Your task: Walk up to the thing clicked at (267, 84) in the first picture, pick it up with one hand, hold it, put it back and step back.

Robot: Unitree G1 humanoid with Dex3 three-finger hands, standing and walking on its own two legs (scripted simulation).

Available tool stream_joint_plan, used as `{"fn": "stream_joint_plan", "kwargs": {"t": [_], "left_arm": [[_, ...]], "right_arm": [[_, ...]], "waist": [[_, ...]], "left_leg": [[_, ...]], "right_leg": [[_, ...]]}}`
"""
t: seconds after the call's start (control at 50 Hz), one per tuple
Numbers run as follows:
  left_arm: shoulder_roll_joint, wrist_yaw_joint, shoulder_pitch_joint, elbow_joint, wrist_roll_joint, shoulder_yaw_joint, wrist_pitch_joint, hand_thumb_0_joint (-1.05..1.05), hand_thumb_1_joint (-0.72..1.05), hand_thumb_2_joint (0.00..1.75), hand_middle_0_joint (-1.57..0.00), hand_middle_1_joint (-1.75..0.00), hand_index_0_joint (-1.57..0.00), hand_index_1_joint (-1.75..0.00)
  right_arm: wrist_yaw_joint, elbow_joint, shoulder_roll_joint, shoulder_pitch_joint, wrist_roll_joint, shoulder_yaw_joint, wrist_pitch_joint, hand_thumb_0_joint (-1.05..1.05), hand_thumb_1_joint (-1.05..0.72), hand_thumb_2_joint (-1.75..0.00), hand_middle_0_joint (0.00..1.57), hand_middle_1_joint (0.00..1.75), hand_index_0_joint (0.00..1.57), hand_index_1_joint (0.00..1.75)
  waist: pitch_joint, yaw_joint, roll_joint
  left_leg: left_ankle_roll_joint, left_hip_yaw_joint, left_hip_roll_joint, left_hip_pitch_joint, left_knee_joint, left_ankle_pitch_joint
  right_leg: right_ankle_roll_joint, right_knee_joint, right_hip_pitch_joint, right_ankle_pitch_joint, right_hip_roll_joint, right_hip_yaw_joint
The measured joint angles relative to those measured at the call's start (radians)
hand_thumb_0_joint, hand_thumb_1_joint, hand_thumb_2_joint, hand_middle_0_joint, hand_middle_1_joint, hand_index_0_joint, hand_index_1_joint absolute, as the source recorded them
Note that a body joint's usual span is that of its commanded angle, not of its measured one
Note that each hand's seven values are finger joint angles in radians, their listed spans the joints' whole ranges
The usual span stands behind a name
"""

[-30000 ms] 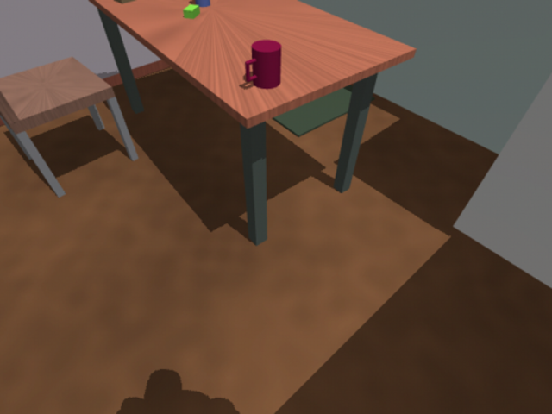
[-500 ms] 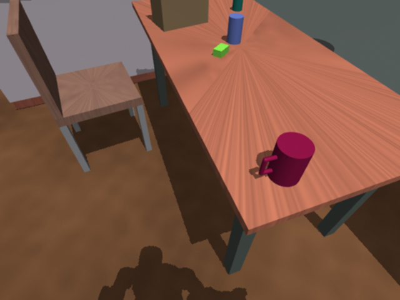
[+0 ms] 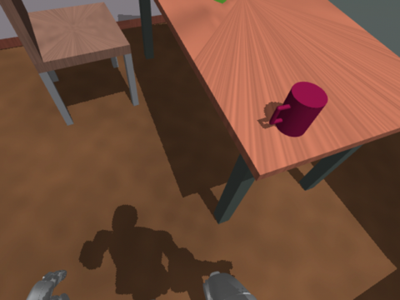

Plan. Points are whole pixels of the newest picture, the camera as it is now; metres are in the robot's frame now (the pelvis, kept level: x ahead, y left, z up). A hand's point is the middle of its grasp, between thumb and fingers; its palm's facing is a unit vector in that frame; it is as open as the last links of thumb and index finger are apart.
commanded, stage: step back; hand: right
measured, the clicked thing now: (293, 111) +0.54 -0.23 +0.03
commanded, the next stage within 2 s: none
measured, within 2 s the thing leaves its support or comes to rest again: neither
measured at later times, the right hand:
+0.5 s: hand out of the picture -0.01 -0.29 -0.15, palm faces +0.02 +0.92 -0.38, open 7.4 cm
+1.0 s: hand out of the picture -0.13 -0.29 -0.12, palm faces +0.02 +0.89 -0.46, open 7.4 cm
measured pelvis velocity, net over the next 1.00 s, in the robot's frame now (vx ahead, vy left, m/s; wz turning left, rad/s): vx -0.25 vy -0.02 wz -0.09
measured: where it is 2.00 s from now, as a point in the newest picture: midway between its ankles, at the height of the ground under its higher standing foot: outside the picture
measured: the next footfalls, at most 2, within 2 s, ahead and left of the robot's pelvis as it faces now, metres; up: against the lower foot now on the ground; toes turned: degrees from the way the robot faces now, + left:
right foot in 0.26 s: -0.04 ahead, -0.13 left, +0.00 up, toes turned +0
left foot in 0.62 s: -0.11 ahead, +0.10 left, +0.00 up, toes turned -2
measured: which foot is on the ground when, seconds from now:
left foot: down 0.00-0.28, up 0.30-0.60, down 0.62-1.00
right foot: up 0.00-0.24, down 0.26-0.66, up 0.68-1.00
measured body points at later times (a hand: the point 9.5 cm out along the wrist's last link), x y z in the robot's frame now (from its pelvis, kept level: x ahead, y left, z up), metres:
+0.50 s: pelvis -0.10 -0.02 +0.00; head -0.04 -0.04 +0.44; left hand +0.04 +0.28 -0.10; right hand -0.01 -0.34 -0.13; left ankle -0.14 +0.13 -0.66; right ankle -0.08 -0.13 -0.73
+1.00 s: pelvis -0.25 -0.02 +0.00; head -0.18 +0.01 +0.44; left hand -0.16 +0.31 -0.14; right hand -0.13 -0.34 -0.09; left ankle -0.15 +0.10 -0.73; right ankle -0.32 -0.17 -0.67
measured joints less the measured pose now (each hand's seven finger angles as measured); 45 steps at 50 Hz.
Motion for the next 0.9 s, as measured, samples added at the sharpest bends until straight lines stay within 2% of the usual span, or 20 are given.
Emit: {"fn": "stream_joint_plan", "kwargs": {"t": [0.06, 0.16, 0.2, 0.24, 0.28, 0.3, 0.36, 0.42, 0.48, 0.58, 0.62, 0.66, 0.68, 0.72, 0.74, 0.8, 0.84, 0.9], "left_arm": [[-0.007, -0.005, 0.031, -0.016, 0.002, 0.005, -0.004, 0.01, 0.90, 0.90, -0.20, -0.30, -0.20, -0.30], [-0.006, -0.010, 0.062, -0.028, 0.005, 0.012, -0.005, 0.01, 0.90, 0.90, -0.20, -0.30, -0.20, -0.30], [-0.006, -0.013, 0.070, -0.030, 0.006, 0.014, -0.009, 0.01, 0.90, 0.90, -0.20, -0.30, -0.20, -0.30], [-0.010, -0.015, 0.078, -0.029, 0.009, 0.015, -0.016, 0.01, 0.90, 0.90, -0.20, -0.30, -0.20, -0.30], [-0.038, -0.015, 0.075, -0.016, 0.016, 0.015, -0.024, 0.01, 0.90, 0.90, -0.20, -0.30, -0.20, -0.30], [-0.048, -0.019, 0.081, -0.017, 0.019, 0.011, -0.027, 0.01, 0.90, 0.90, -0.20, -0.30, -0.20, -0.30], [-0.051, -0.028, 0.104, -0.038, 0.019, 0.004, -0.029, 0.01, 0.90, 0.90, -0.20, -0.30, -0.20, -0.30], [-0.059, -0.023, 0.107, -0.061, 0.014, 0.003, -0.026, 0.01, 0.90, 0.90, -0.21, -0.30, -0.20, -0.30], [-0.062, -0.018, 0.092, -0.092, 0.017, 0.002, -0.025, 0.01, 0.90, 0.90, -0.21, -0.30, -0.20, -0.30], [-0.055, -0.012, 0.054, -0.144, 0.020, 0.001, -0.025, 0.01, 0.90, 0.90, -0.21, -0.30, -0.20, -0.30], [-0.042, -0.014, 0.041, -0.157, 0.015, 0.000, -0.019, 0.01, 0.90, 0.90, -0.21, -0.30, -0.20, -0.30], [-0.016, -0.015, 0.028, -0.150, 0.009, 0.006, -0.007, 0.01, 0.90, 0.90, -0.21, -0.30, -0.20, -0.30], [-0.012, -0.014, 0.033, -0.140, 0.006, 0.010, 0.000, 0.01, 0.90, 0.90, -0.20, -0.30, -0.20, -0.30], [-0.019, -0.010, 0.048, -0.111, 0.010, 0.012, 0.014, 0.01, 0.90, 0.90, -0.20, -0.30, -0.20, -0.30], [-0.020, -0.010, 0.056, -0.099, 0.010, 0.012, 0.020, 0.01, 0.90, 0.90, -0.20, -0.30, -0.20, -0.30], [-0.011, -0.016, 0.091, -0.087, 0.001, 0.021, 0.018, 0.01, 0.90, 0.90, -0.20, -0.30, -0.20, -0.30], [-0.002, -0.018, 0.115, -0.084, 0.003, 0.029, 0.013, 0.01, 0.90, 0.90, -0.20, -0.30, -0.20, -0.30], [0.012, -0.015, 0.146, -0.074, 0.009, 0.038, 0.009, 0.01, 0.90, 0.90, -0.20, -0.30, -0.20, -0.30]], "right_arm": [[-0.011, -0.025, -0.001, -0.008, 0.009, -0.002, -0.006, 0.01, -0.90, -0.90, 0.20, 0.30, 0.20, 0.31], [-0.019, -0.075, -0.006, -0.039, 0.018, 0.000, -0.018, 0.01, -0.90, -0.90, 0.20, 0.30, 0.20, 0.31], [-0.017, -0.090, -0.013, -0.050, 0.019, 0.002, -0.017, 0.01, -0.90, -0.90, 0.20, 0.30, 0.20, 0.31], [-0.013, -0.098, -0.022, -0.060, 0.023, 0.004, -0.010, 0.01, -0.90, -0.90, 0.20, 0.30, 0.20, 0.31], [-0.012, -0.091, -0.042, -0.077, 0.031, 0.000, 0.000, 0.01, -0.90, -0.90, 0.20, 0.30, 0.20, 0.31], [-0.012, -0.086, -0.046, -0.079, 0.036, 0.000, 0.006, 0.01, -0.90, -0.90, 0.20, 0.30, 0.20, 0.30], [-0.018, -0.074, -0.034, -0.075, 0.042, 0.004, 0.018, 0.01, -0.90, -0.90, 0.20, 0.30, 0.20, 0.30], [-0.018, -0.078, -0.042, -0.061, 0.049, 0.012, 0.010, 0.01, -0.90, -0.90, 0.20, 0.30, 0.20, 0.30], [-0.024, -0.085, -0.060, -0.047, 0.049, 0.017, -0.001, 0.01, -0.90, -0.90, 0.20, 0.30, 0.20, 0.30], [-0.029, -0.085, -0.071, -0.030, 0.038, 0.013, -0.011, 0.01, -0.90, -0.90, 0.20, 0.30, 0.20, 0.30], [-0.025, -0.085, -0.065, -0.020, 0.031, 0.010, -0.018, 0.01, -0.90, -0.90, 0.20, 0.30, 0.20, 0.30], [-0.020, -0.072, -0.031, -0.027, 0.018, 0.007, -0.021, 0.01, -0.90, -0.90, 0.20, 0.30, 0.20, 0.30], [-0.014, -0.072, -0.020, -0.023, 0.010, 0.010, -0.022, 0.01, -0.90, -0.90, 0.20, 0.30, 0.20, 0.30], [-0.003, -0.079, -0.015, -0.011, 0.003, 0.016, -0.023, 0.01, -0.90, -0.90, 0.20, 0.30, 0.20, 0.30], [-0.003, -0.079, -0.012, -0.004, 0.001, 0.017, -0.024, 0.01, -0.90, -0.90, 0.20, 0.30, 0.20, 0.30], [-0.008, -0.079, -0.003, 0.001, -0.003, 0.018, -0.022, 0.01, -0.90, -0.90, 0.20, 0.30, 0.20, 0.31], [-0.009, -0.086, -0.003, -0.008, 0.001, 0.013, -0.024, 0.01, -0.90, -0.90, 0.20, 0.30, 0.20, 0.31], [-0.014, -0.109, -0.006, -0.031, 0.009, 0.005, -0.029, 0.01, -0.90, -0.90, 0.20, 0.30, 0.20, 0.31]], "waist": [[0.005, 0.006, 0.010], [0.027, 0.013, 0.017], [0.029, 0.017, 0.022], [0.023, 0.022, 0.031], [0.034, 0.012, 0.092], [0.027, 0.006, 0.114], [-0.007, 0.035, 0.081], [-0.028, 0.040, 0.067], [-0.033, 0.042, 0.073], [-0.009, 0.031, 0.078], [0.000, 0.024, 0.065], [0.030, 0.039, -0.010], [0.029, 0.048, -0.028], [0.013, 0.027, -0.006], [0.006, 0.017, 0.006], [-0.022, 0.030, 0.002], [-0.028, 0.040, -0.005], [-0.021, 0.051, -0.013]], "left_leg": [[0.003, 0.020, 0.008, -0.010, -0.023, 0.025], [0.000, 0.055, 0.015, -0.042, 0.003, 0.037], [-0.006, 0.068, 0.019, -0.061, 0.032, 0.032], [-0.013, 0.080, 0.026, -0.086, 0.076, 0.019], [-0.025, 0.053, 0.061, -0.098, 0.119, 0.009], [-0.022, 0.023, 0.061, -0.108, 0.132, 0.018], [-0.031, -0.047, -0.030, -0.157, 0.346, -0.198], [-0.035, -0.103, -0.089, -0.180, 0.499, -0.223], [-0.050, -0.124, -0.095, -0.164, 0.510, -0.196], [-0.062, -0.075, -0.049, -0.079, 0.274, -0.188], [-0.049, -0.046, -0.033, -0.027, 0.118, -0.112], [-0.018, -0.009, -0.070, -0.002, 0.073, -0.042], [-0.010, 0.005, -0.072, -0.003, 0.070, -0.034], [0.000, -0.017, -0.042, -0.019, 0.072, -0.019], [0.000, -0.033, -0.027, -0.021, 0.058, -0.004], [-0.007, -0.028, 0.000, -0.024, -0.018, 0.058], [-0.012, -0.019, 0.010, -0.036, -0.049, 0.090], [-0.016, -0.004, 0.022, -0.060, -0.062, 0.123]], "right_leg": [[0.018, 0.014, 0.037, 0.021, -0.003, -0.002], [0.036, -0.198, 0.146, 0.018, -0.061, -0.026], [0.030, -0.321, 0.194, 0.032, -0.089, -0.055], [0.017, -0.465, 0.250, 0.093, -0.109, -0.085], [0.002, -0.520, 0.283, 0.135, -0.078, -0.118], [-0.003, -0.526, 0.285, 0.142, -0.069, -0.132], [-0.018, -0.516, 0.259, 0.156, -0.101, -0.103], [-0.018, -0.556, 0.245, 0.198, -0.127, -0.097], [-0.013, -0.567, 0.210, 0.228, -0.133, -0.109], [-0.002, -0.529, 0.147, 0.248, -0.140, -0.158], [0.007, -0.486, 0.117, 0.242, -0.149, -0.178], [0.009, -0.438, 0.098, 0.236, -0.184, -0.144], [0.002, -0.403, 0.084, 0.172, -0.171, -0.116], [0.001, -0.239, 0.048, 0.012, -0.094, -0.075], [0.000, -0.148, 0.036, -0.019, -0.059, -0.059], [-0.002, 0.043, 0.013, 0.004, -0.005, 0.005], [0.012, 0.098, 0.026, 0.032, 0.000, 0.031], [0.040, 0.086, 0.071, 0.045, -0.018, 0.045]]}}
